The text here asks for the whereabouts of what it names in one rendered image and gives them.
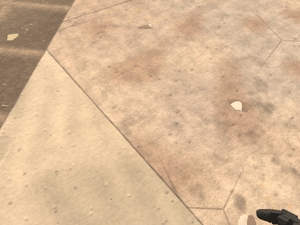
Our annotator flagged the right robot hand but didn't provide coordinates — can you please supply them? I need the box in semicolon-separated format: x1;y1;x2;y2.
256;209;300;225

